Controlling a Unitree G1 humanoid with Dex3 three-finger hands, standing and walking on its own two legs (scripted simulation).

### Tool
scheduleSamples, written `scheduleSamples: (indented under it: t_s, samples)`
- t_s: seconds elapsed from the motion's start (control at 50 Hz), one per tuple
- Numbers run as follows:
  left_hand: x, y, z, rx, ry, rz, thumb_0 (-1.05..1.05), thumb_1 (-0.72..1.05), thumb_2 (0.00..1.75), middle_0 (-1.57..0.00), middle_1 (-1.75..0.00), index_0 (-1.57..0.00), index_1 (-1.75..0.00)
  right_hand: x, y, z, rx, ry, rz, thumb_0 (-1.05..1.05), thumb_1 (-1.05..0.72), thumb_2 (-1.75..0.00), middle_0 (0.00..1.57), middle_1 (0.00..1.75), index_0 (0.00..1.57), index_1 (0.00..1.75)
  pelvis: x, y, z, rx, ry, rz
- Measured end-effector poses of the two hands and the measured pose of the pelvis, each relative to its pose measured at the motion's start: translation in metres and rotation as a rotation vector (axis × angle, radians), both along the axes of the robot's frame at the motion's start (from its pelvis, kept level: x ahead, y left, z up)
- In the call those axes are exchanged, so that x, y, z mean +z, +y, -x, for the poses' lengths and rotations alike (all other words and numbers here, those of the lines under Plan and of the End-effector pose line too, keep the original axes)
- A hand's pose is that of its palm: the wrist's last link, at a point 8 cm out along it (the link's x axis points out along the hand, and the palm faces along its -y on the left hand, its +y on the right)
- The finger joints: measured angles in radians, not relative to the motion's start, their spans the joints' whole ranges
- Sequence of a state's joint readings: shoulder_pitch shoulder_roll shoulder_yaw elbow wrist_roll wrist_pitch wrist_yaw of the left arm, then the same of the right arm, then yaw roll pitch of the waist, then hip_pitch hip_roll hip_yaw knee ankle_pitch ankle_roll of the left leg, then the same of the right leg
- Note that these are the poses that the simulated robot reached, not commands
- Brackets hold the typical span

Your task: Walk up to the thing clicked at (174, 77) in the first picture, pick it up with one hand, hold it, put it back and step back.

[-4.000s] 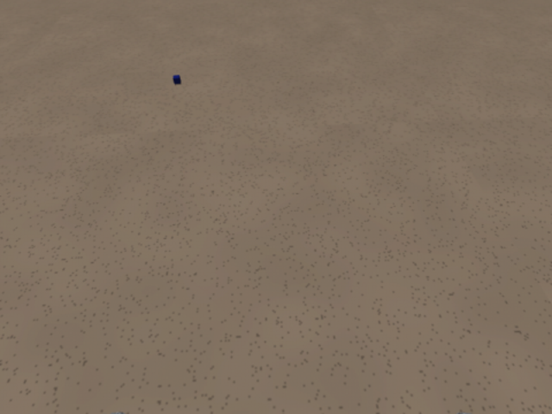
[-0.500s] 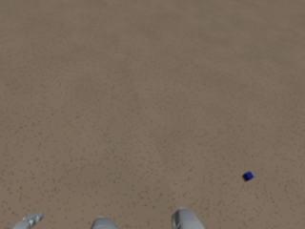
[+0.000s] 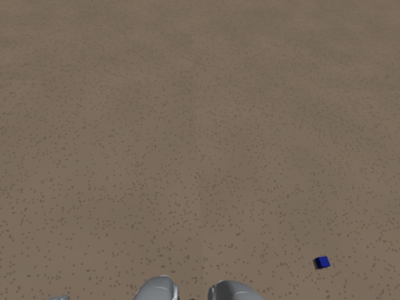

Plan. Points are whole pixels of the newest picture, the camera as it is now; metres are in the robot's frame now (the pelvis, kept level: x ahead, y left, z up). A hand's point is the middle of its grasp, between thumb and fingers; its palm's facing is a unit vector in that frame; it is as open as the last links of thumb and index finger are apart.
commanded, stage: walk up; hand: left
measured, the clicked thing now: (322, 262) +0.34 -0.60 -0.72
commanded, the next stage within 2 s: none
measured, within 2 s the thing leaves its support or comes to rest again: neither
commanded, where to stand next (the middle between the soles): +0.00 -0.94 m, yaw +9 degrees
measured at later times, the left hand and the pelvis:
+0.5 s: hand out of the picture +0.07 +0.02 -0.14, palm faces -0.08 -0.93 -0.35, open 7.4 cm; pelvis -0.02 -0.25 +0.00, yaw +0 degrees
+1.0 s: hand out of the picture +0.05 -0.15 -0.17, palm faces -0.07 -0.94 -0.35, open 7.4 cm; pelvis -0.04 -0.46 -0.02, yaw +1 degrees
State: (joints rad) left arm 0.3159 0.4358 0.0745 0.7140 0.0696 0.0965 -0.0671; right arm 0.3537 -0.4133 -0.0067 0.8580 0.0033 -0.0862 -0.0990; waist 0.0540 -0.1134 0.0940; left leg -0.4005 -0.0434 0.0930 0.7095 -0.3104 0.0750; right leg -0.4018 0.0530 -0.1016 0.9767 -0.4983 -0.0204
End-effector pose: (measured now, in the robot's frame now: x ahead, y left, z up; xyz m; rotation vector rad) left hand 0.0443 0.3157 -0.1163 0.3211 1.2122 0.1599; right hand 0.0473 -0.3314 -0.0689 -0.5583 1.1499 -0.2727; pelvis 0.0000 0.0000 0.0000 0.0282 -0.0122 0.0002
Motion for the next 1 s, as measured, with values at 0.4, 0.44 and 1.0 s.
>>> scheduleSamples:
  t_s: [0.4,0.44,1.0]
  samples:
    - [0.005,-0.212,-0.066,-0.107,-0.168,-0.041,0.0,0.91,0.9,-0.2,-0.29,-0.2,-0.3,-0.014,-0.276,0.04,-0.116,0.049,0.143,0.01,-0.9,-0.89,0.2,0.3,0.2,0.3,-0.027,-0.217,0.017,-0.011,-0.037,0.037]
    - [0.011,-0.231,-0.046,-0.091,-0.116,-0.026,0.0,0.91,0.9,-0.2,-0.29,-0.2,-0.3,-0.014,-0.28,0.032,-0.114,0.035,0.101,0.01,-0.9,-0.9,0.2,0.3,0.2,0.3,-0.016,-0.228,0.019,-0.012,-0.028,0.038]
    - [-0.016,-0.422,-0.004,-0.031,-0.04,-0.02,0.01,0.91,0.9,-0.2,-0.29,-0.2,-0.3,0.037,-0.507,0.061,-0.018,0.033,0.198,0.01,-0.89,-0.89,0.21,0.3,0.21,0.3,-0.016,-0.457,0.044,0.013,-0.012,0.026]
